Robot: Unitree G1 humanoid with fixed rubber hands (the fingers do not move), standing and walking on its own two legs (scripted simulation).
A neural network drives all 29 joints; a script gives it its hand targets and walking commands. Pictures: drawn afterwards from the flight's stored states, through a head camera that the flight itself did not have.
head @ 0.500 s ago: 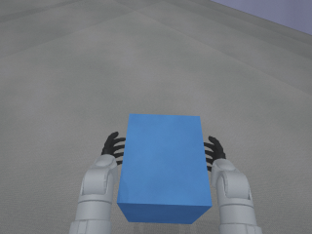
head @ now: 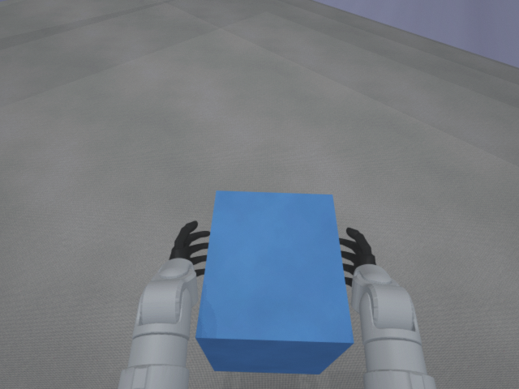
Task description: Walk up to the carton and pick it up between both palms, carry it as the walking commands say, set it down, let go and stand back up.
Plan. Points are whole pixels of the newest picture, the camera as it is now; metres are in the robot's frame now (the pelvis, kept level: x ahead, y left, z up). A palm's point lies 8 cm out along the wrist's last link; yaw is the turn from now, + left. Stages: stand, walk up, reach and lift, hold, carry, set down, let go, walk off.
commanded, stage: hold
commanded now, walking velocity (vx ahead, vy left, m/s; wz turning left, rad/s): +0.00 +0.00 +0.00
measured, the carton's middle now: (270, 287) +0.30 +0.00 -0.05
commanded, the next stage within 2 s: set down in 0.74 s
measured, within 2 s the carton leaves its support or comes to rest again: neither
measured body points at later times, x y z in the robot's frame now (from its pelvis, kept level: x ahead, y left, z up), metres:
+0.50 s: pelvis -0.02 +0.00 +0.00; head -0.04 +0.00 +0.45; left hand +0.29 +0.13 +0.02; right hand +0.28 -0.15 +0.02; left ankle +0.05 +0.11 -0.73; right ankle +0.06 -0.12 -0.73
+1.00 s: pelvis -0.02 +0.00 -0.01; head -0.05 -0.01 +0.44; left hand +0.31 +0.13 +0.02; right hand +0.29 -0.16 +0.01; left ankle +0.05 +0.11 -0.73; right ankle +0.06 -0.12 -0.73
